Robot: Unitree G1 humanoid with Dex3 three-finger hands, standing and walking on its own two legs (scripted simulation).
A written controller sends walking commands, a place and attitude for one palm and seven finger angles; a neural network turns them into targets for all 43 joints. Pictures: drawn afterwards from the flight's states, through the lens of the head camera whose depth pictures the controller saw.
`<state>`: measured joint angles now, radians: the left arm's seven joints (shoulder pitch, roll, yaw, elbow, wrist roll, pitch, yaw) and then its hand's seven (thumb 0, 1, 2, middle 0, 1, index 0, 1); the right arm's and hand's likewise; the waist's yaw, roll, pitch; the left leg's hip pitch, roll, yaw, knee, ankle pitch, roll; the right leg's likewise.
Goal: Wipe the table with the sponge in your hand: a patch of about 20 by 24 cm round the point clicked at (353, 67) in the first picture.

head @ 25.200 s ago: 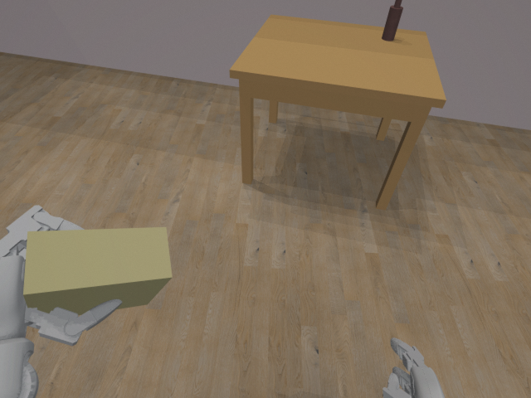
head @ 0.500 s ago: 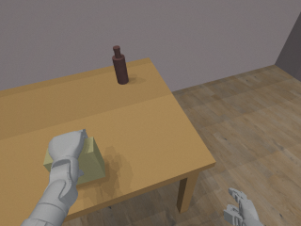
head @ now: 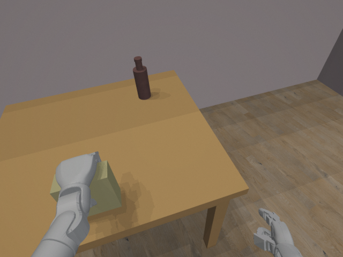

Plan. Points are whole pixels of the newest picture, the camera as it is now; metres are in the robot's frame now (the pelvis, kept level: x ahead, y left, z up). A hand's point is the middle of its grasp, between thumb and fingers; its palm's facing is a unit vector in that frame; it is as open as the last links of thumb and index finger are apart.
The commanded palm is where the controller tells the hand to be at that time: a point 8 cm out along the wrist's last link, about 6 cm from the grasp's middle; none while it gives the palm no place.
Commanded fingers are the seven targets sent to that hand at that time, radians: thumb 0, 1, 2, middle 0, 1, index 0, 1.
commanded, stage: lower the sponge onto the table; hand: left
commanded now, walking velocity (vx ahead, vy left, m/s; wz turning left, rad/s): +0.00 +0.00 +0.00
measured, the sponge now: (92, 195) +0.26 +0.26 -0.04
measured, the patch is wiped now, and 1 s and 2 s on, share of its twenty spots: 0.00 0.00 0.25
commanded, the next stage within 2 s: wipe forward along the first lane in 1.24 s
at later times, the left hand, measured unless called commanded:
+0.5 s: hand (90, 185) +0.27 +0.26 +0.00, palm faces -0.10 -0.09 -0.99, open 10.2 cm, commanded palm +0.25 +0.26 +0.07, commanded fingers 0.00 0.10 1.30 -1.20 -1.60 -1.20 -1.60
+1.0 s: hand (91, 190) +0.27 +0.26 -0.01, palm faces -0.09 -0.08 -0.99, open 10.2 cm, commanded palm +0.24 +0.25 +0.05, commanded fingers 0.00 0.10 1.30 -1.20 -1.60 -1.20 -1.60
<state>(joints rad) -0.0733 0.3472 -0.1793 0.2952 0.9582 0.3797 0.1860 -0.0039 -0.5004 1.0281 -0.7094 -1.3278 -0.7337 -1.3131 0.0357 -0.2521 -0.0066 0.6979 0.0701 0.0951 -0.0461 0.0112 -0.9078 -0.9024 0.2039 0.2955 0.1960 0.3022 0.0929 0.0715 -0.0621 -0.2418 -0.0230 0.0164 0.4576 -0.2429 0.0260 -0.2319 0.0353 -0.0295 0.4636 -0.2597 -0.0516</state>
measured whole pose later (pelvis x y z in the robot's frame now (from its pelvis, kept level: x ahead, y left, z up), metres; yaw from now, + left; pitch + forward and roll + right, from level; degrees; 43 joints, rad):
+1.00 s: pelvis -0.01 +0.00 +0.00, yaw +0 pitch +3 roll +0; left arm -0.10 0.31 -0.17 0.45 0.99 0.32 0.28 0.00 -0.50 1.03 -0.71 -1.33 -0.73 -1.31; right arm 0.07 -0.24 -0.03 0.72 0.07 0.10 -0.04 0.01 -0.91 -0.90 0.20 0.30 0.20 0.30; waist 0.08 0.06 -0.08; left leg -0.31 -0.02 0.02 0.51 -0.25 0.02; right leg -0.30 0.04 -0.03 0.51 -0.27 -0.05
